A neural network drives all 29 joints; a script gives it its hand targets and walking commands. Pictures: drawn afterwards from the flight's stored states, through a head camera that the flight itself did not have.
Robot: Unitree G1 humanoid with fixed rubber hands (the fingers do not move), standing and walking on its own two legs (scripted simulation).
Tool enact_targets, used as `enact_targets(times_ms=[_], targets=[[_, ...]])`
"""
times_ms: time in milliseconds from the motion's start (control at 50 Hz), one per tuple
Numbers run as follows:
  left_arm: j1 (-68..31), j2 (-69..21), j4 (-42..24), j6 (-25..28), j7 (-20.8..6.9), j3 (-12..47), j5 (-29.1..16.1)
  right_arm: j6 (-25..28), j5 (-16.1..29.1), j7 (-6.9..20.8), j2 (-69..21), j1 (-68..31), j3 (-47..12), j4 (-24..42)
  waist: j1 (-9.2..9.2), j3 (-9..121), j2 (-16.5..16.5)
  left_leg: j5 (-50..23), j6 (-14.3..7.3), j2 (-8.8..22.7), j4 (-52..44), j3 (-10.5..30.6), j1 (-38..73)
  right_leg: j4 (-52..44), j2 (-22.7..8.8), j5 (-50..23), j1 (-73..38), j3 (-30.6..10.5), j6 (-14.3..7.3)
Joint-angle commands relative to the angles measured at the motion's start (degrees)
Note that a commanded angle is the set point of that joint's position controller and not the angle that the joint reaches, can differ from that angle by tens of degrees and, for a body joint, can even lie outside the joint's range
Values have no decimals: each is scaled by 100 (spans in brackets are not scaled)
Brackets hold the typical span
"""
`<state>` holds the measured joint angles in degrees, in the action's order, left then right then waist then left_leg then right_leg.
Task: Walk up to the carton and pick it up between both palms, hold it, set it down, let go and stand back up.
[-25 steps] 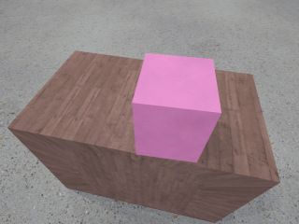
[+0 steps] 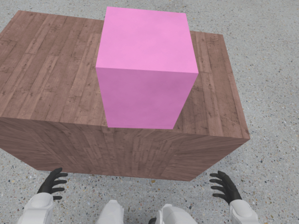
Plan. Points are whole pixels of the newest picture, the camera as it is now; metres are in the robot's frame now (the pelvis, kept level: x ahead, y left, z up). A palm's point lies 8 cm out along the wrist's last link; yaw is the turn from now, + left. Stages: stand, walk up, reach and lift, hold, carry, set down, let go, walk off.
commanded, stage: reach and lift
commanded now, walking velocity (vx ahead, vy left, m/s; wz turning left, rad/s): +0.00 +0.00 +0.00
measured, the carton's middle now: (143, 74) +0.49 +0.05 +0.07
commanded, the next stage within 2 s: none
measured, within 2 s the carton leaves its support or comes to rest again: neither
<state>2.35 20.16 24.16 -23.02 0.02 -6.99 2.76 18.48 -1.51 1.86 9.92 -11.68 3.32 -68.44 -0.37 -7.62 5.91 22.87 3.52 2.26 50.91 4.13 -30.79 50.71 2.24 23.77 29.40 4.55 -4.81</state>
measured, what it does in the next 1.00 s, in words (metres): rises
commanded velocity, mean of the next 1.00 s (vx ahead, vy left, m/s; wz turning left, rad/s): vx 0.00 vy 0.00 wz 0.00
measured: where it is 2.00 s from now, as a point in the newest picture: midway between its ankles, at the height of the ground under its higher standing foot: outside the picture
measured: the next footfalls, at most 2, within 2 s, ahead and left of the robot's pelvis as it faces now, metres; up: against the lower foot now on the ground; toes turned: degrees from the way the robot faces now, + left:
none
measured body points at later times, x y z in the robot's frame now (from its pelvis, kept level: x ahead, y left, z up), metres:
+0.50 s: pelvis +0.01 +0.01 +0.04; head -0.01 +0.05 +0.49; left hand +0.17 +0.27 -0.05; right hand +0.22 -0.18 -0.04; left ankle +0.04 +0.16 -0.69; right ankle +0.03 -0.08 -0.69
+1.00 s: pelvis +0.06 +0.04 +0.05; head +0.03 +0.07 +0.50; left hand +0.22 +0.26 -0.01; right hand +0.25 -0.18 +0.00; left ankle +0.04 +0.16 -0.69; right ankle +0.03 -0.08 -0.69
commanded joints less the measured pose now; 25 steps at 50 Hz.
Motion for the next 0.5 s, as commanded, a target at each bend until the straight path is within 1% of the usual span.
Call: enact_targets(times_ms=[0, 40, 60, 80, 120, 160, 200, 240, 300, 360, 420, 480], targets=[[1617, 405, -414, 139, 171, -523, 100, 568, -146, -98, 548, 254, 121, 225, -551, 2051, -758, -1678, -545, -161, -2123, -439, 481, -1992, -292, -2125, -3161, -872, 165], [1152, 548, -469, 264, 240, -433, -52, 474, -373, -75, 374, 17, 230, 634, -567, 1818, -615, -1311, -574, -173, -2288, -556, 430, -2280, -359, -1616, -2859, -881, 331], [872, 595, -500, 321, 260, -322, -116, 388, -466, -72, 265, -43, 281, 863, -547, 1705, -608, -1113, -564, -195, -2331, -623, 436, -2414, -379, -1249, -2622, -903, 409], [596, 615, -542, 368, 277, -178, -167, 290, -559, -70, 160, -65, 358, 1065, -516, 1590, -680, -881, -562, -203, -2372, -686, 424, -2528, -402, -805, -2374, -923, 450], [108, 630, -640, 415, 311, 67, -245, 99, -662, -71, 5, -16, 492, 1329, -415, 1422, -908, -387, -590, -199, -2415, -783, 355, -2645, -459, -41, -2006, -911, 447], [-159, 624, -717, 419, 334, 249, -301, -68, -635, -83, -42, 120, 540, 1390, -286, 1361, -1044, -143, -599, -211, -2398, -829, 345, -2653, -510, 248, -1874, -888, 436], [-161, 580, -756, 400, 331, 418, -346, -197, -533, -107, -23, 287, 548, 1348, -182, 1301, -1072, -114, -578, -227, -2385, -824, 460, -2671, -538, 300, -1830, -855, 429], [20, 506, -723, 374, 299, 547, -386, -292, -419, -137, 8, 406, 529, 1302, -135, 1188, -984, -216, -552, -237, -2412, -779, 641, -2746, -539, 258, -1826, -804, 426], [434, 368, -577, 368, 213, 620, -369, -367, -311, -186, 62, 490, 478, 1280, -140, 961, -796, -598, -512, -241, -2541, -697, 926, -2898, -475, -43, -1957, -673, 418], [593, 303, -463, 456, 159, 598, -364, -378, -316, -213, 90, 477, 441, 1365, -148, 820, -640, -823, -489, -245, -2659, -658, 1033, -2970, -389, -250, -2099, -565, 430], [606, 256, -496, 595, 157, 597, -376, -372, -329, -207, 85, 486, 447, 1564, -168, 755, -644, -856, -459, -249, -2769, -657, 1051, -2994, -314, -332, -2194, -496, 425], [576, 216, -626, 780, 183, 616, -418, -354, -290, -171, 108, 517, 459, 1853, -206, 765, -733, -862, -416, -249, -2857, -674, 1040, -2987, -248, -416, -2243, -451, 417]])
